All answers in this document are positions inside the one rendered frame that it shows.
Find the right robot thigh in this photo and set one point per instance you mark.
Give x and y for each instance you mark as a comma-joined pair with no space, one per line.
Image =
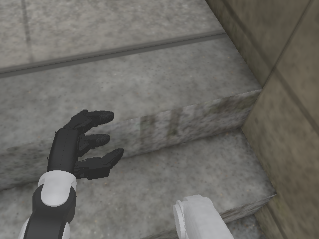
196,218

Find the left robot hand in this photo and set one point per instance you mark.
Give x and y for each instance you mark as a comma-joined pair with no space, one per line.
70,143

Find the left robot forearm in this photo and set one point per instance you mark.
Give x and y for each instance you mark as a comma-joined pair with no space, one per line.
53,206

